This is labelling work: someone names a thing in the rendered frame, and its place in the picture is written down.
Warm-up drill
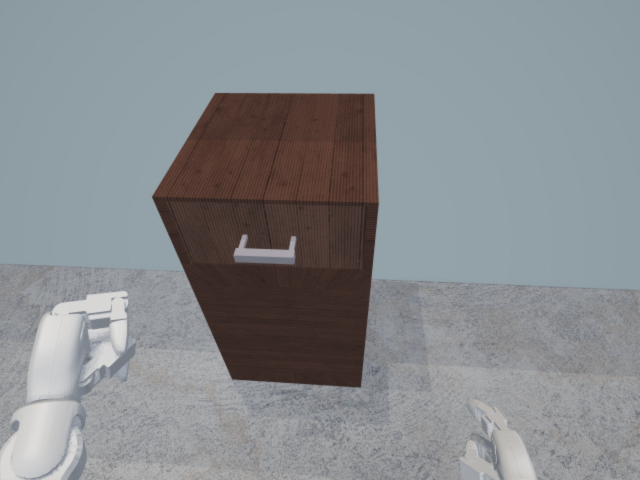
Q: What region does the right robot hand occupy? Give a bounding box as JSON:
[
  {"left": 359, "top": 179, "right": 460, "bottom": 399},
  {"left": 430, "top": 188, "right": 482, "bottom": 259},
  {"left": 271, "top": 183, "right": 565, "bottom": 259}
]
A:
[{"left": 459, "top": 398, "right": 537, "bottom": 480}]

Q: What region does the handle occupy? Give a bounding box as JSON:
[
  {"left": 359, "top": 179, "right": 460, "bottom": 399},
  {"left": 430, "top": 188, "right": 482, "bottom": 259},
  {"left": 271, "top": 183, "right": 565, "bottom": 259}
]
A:
[{"left": 233, "top": 235, "right": 296, "bottom": 264}]

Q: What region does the left robot hand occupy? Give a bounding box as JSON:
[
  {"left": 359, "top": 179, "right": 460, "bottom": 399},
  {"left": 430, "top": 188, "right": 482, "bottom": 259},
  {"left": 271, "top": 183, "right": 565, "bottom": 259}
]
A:
[{"left": 26, "top": 291, "right": 135, "bottom": 405}]

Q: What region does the robot left forearm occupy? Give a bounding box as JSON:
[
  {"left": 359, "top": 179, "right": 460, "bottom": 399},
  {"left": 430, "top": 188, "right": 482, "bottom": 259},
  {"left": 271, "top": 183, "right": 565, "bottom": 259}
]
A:
[{"left": 0, "top": 399, "right": 87, "bottom": 480}]

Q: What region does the cabinet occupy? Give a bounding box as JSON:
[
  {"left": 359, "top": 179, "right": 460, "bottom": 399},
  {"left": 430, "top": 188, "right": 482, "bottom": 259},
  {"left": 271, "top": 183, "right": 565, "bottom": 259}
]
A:
[{"left": 152, "top": 93, "right": 379, "bottom": 388}]

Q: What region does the drawer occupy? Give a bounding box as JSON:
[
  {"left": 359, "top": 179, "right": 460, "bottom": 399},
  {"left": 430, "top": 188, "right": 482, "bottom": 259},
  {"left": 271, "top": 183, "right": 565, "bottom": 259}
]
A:
[{"left": 166, "top": 201, "right": 365, "bottom": 269}]

